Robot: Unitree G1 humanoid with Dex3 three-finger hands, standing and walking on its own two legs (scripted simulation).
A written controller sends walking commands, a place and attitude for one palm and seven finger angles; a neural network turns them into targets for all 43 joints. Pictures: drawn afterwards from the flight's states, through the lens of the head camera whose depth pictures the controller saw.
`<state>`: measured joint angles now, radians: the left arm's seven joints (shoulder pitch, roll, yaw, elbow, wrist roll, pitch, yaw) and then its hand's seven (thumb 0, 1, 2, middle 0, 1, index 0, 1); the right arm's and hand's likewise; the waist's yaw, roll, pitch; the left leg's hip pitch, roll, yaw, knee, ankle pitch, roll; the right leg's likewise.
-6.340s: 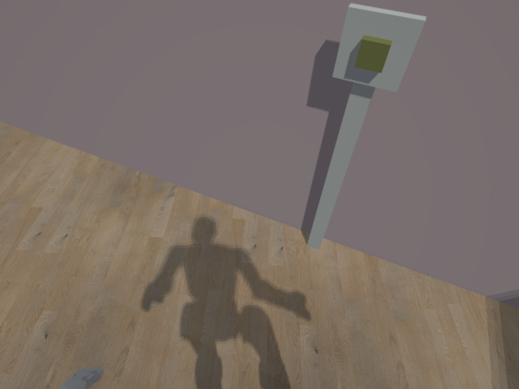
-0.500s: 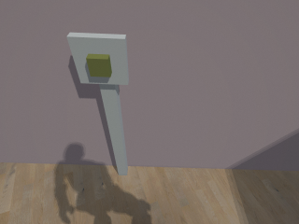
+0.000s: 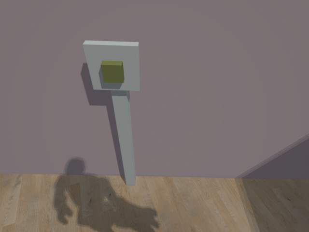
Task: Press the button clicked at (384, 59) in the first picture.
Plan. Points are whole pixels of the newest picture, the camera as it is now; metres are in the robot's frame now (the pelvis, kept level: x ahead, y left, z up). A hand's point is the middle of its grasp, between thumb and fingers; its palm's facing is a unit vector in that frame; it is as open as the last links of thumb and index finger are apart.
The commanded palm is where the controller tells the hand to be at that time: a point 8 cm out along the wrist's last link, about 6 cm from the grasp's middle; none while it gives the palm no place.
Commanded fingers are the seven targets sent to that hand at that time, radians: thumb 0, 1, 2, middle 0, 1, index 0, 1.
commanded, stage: shuffle to correct the standing spot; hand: left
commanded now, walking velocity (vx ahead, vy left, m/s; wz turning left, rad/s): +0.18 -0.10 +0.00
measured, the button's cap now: (113, 71) +0.56 +0.18 +0.15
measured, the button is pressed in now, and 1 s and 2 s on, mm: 0 0 0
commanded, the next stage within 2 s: come to a stop and stand still in 0.28 s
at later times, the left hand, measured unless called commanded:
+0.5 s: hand out of the picture +0.00 +0.13 -0.20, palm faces +0.07 -0.99 -0.09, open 7.4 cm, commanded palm none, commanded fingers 0.00 0.90 0.90 -0.20 -0.30 -0.20 -0.30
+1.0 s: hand out of the picture +0.13 +0.22 -0.19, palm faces -0.01 -0.98 -0.19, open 7.4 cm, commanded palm none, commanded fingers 0.00 0.90 0.90 -0.20 -0.30 -0.20 -0.30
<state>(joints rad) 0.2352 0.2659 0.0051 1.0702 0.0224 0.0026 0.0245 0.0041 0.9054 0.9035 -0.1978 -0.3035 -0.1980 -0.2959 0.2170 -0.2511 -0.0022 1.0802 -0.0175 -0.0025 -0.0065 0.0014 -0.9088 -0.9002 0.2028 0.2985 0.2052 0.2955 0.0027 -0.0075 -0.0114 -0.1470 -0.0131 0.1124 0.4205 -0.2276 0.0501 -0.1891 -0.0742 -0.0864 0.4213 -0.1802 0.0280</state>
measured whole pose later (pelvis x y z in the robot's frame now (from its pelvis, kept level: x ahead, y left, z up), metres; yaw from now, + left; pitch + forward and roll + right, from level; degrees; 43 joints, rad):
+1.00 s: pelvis +0.07 +0.04 -0.02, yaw -1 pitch -2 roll -2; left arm 0.23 0.19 0.02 0.98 0.03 0.04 0.03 0.00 0.91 0.90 -0.20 -0.30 -0.20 -0.30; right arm 0.28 -0.16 -0.03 0.97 -0.02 0.01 -0.03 0.01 -0.92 -0.90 0.20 0.30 0.20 0.30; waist -0.02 -0.02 0.02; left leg -0.28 0.01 0.15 0.64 -0.33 0.09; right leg -0.31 -0.07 -0.05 0.62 -0.32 0.00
